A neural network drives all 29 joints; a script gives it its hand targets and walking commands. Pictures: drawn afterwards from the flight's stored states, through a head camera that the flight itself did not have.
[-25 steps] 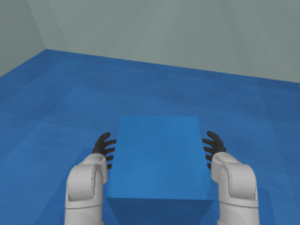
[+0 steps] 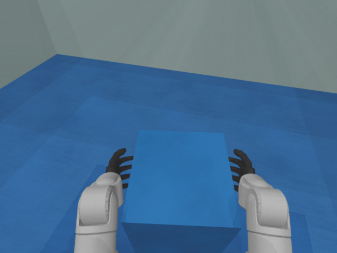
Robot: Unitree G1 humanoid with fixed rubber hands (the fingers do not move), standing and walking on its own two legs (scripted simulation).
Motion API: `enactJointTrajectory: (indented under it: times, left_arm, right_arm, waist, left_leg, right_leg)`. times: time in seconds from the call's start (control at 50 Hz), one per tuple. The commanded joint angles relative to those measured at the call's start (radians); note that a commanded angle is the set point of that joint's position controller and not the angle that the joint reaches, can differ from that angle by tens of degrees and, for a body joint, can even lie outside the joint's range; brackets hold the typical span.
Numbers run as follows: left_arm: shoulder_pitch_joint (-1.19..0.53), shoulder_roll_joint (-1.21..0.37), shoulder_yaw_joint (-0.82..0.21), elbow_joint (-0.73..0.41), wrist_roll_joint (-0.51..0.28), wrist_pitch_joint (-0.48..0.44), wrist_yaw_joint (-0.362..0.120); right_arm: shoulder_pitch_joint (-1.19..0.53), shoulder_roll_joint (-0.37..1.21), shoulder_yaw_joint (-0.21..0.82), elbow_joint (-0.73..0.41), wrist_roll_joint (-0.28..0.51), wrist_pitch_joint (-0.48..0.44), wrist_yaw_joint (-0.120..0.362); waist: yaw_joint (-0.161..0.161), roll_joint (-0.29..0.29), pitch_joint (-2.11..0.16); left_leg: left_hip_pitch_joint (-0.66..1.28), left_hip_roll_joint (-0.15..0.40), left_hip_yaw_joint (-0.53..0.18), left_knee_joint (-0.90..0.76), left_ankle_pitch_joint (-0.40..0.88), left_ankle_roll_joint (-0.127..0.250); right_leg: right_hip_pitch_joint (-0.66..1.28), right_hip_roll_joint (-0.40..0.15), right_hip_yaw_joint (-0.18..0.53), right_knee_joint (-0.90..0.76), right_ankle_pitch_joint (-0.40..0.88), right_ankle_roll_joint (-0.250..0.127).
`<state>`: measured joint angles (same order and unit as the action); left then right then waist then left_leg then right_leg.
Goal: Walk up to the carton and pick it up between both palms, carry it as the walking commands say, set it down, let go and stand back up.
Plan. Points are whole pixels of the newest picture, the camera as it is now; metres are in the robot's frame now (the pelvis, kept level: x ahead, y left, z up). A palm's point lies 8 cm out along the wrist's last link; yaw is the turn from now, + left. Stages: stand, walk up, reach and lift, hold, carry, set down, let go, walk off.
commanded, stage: carry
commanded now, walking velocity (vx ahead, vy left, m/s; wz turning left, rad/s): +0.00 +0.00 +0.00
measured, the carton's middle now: (178, 197) +0.27 +0.00 +0.01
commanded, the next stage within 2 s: hold in 1.82 s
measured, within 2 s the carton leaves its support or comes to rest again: neither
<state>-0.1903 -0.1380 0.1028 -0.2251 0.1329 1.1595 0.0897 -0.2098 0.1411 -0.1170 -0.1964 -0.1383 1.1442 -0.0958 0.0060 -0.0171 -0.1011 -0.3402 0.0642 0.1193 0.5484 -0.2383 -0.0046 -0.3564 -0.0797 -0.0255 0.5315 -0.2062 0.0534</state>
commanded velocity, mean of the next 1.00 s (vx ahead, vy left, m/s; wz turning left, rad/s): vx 0.00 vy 0.00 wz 0.00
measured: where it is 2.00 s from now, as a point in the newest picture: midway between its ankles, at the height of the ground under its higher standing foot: outside the picture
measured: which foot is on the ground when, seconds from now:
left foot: down 0.00-1.00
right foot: down 0.00-1.00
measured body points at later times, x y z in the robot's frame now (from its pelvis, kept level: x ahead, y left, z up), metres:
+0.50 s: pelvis +0.00 +0.00 +0.00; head -0.02 +0.00 +0.45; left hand +0.29 +0.15 +0.07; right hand +0.29 -0.15 +0.07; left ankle +0.03 +0.12 -0.73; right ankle +0.04 -0.15 -0.73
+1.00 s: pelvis +0.01 +0.00 +0.00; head -0.01 +0.00 +0.45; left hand +0.29 +0.15 +0.07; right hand +0.29 -0.15 +0.07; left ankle +0.03 +0.12 -0.73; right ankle +0.04 -0.15 -0.73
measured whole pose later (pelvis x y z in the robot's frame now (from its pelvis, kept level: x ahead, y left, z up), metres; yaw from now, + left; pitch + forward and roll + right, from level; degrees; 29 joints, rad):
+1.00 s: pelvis +0.01 +0.00 +0.00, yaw +0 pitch +2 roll +0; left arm -0.17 -0.14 0.09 -0.20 0.13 1.11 0.09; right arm -0.20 0.14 -0.11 -0.18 -0.15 1.10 -0.09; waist 0.00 0.00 -0.10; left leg -0.34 0.07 0.11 0.56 -0.25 -0.01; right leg -0.35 -0.08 -0.03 0.54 -0.22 0.05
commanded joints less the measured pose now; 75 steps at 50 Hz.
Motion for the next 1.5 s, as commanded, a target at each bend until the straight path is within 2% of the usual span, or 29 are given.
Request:
enactJointTrajectory:
  times: [0.0, 0.68, 1.48]
  left_arm:
    - [-0.449, -0.922, -0.657, -0.044, -0.376, -0.015, -0.238]
    - [-0.419, -0.886, -0.629, -0.028, -0.346, -0.064, -0.231]
    - [-0.423, -0.891, -0.633, -0.038, -0.354, -0.047, -0.234]
  right_arm:
    - [-0.431, 0.902, 0.654, -0.044, 0.377, -0.005, 0.256]
    - [-0.407, 0.872, 0.637, -0.034, 0.348, -0.048, 0.248]
    - [-0.41, 0.876, 0.644, -0.046, 0.358, -0.032, 0.248]
  waist:
    - [-0.001, 0.027, -0.195]
    - [-0.003, 0.016, -0.2]
    - [-0.005, 0.018, -0.201]
  left_leg:
    - [0.059, 0.084, -0.091, -0.123, 0.03, 0.006]
    - [0.067, 0.076, -0.085, -0.094, 0.044, 0.007]
    - [0.072, 0.077, -0.083, -0.093, 0.054, 0.008]
  right_leg:
    - [0.084, -0.043, 0.041, -0.059, 0.071, -0.039]
    - [0.082, -0.045, 0.043, -0.061, 0.1, -0.044]
    - [0.082, -0.043, 0.037, -0.059, 0.106, -0.043]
